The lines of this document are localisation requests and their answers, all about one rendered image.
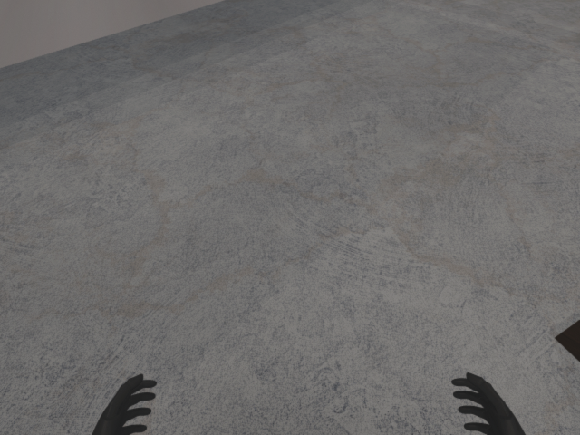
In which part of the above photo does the pedestal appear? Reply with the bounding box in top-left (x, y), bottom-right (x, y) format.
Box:
top-left (555, 320), bottom-right (580, 362)

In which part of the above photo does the right robot hand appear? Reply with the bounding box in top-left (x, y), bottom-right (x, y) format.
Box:
top-left (451, 372), bottom-right (526, 435)

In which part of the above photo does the left robot hand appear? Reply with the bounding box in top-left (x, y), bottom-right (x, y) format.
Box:
top-left (92, 374), bottom-right (157, 435)

